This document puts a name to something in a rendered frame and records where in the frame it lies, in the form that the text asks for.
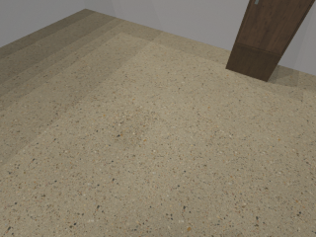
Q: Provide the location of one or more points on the cupboard door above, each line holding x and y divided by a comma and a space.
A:
270, 24

